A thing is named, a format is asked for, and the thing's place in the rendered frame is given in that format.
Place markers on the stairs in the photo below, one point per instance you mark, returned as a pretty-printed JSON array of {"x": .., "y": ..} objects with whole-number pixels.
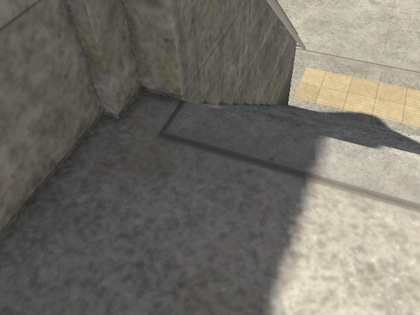
[{"x": 388, "y": 140}]

